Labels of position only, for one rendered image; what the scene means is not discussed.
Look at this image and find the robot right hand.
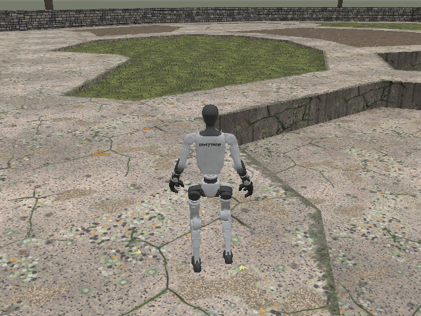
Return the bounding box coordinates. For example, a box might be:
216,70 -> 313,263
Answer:
239,182 -> 253,198

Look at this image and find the robot right thigh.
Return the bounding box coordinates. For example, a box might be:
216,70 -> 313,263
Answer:
219,183 -> 233,221

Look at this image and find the right robot forearm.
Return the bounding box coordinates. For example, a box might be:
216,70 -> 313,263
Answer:
236,160 -> 251,186

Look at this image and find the right robot shin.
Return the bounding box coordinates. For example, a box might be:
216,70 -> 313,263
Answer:
222,210 -> 232,255

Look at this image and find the left robot forearm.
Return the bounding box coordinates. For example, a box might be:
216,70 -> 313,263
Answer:
171,158 -> 184,182

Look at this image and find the robot right upper arm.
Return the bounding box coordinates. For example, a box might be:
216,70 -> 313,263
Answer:
224,133 -> 243,170

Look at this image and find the robot left upper arm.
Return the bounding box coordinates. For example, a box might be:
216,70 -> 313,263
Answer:
178,133 -> 197,169

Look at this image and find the robot left hand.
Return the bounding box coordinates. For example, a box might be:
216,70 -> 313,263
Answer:
169,179 -> 184,193

